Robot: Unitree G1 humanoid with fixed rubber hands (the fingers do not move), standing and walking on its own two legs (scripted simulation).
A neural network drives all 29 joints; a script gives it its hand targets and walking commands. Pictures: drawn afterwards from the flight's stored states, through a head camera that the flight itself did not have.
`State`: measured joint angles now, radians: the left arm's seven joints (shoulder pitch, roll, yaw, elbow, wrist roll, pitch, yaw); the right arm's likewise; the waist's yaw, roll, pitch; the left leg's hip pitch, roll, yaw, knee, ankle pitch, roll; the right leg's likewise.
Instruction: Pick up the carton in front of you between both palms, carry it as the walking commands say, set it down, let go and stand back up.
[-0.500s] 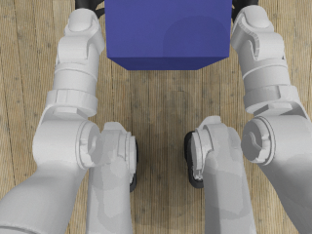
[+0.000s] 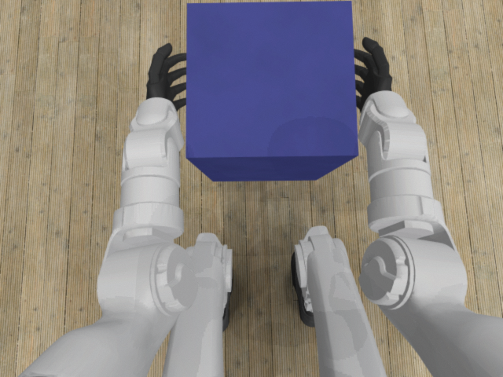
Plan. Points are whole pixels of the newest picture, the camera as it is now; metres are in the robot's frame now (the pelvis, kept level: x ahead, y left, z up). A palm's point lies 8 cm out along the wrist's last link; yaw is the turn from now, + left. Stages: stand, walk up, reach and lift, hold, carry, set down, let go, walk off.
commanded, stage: reach and lift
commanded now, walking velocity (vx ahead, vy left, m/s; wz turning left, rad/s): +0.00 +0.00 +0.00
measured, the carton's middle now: (266, 112) +0.51 -0.02 -0.12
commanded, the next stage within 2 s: none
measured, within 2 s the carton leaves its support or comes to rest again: neither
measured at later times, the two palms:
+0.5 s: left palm (99, 83) +0.45 +0.14 +0.11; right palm (445, 68) +0.44 -0.16 +0.11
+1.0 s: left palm out of the picture +0.40 +0.14 +0.26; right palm out of the picture +0.40 -0.16 +0.26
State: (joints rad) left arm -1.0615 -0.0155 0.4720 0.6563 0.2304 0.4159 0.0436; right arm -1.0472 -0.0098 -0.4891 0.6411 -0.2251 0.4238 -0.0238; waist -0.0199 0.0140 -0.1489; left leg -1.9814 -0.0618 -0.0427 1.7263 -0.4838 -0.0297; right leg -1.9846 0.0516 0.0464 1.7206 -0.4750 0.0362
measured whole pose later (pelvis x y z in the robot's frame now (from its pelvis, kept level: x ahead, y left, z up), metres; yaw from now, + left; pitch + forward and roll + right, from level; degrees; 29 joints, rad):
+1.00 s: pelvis +0.09 +0.00 +0.26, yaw +0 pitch +6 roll +0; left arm -0.31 -0.16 0.30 0.43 0.23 0.48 0.02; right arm -0.31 0.15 -0.30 0.43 -0.23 0.49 -0.02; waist 0.00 0.00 -0.10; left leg -0.46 -0.03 -0.07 0.65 -0.30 -0.01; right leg -0.46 0.03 0.06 0.64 -0.29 0.01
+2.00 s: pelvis +0.10 +0.00 +0.28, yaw +0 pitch -6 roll +0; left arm -0.26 -0.15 0.23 0.28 0.28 0.68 -0.02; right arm -0.26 0.15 -0.24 0.28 -0.28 0.68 0.01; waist 0.00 0.00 0.03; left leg -0.08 -0.02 -0.07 0.38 -0.21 0.00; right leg -0.08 0.02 0.06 0.38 -0.20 0.00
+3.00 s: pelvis +0.09 +0.00 +0.28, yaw +0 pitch -8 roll +0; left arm -0.26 -0.15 0.21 0.21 0.27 0.77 -0.02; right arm -0.26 0.15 -0.22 0.21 -0.27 0.76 0.01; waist 0.00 0.00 0.04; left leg -0.03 -0.02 -0.07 0.37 -0.19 -0.01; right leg -0.04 0.02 0.07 0.37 -0.19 0.00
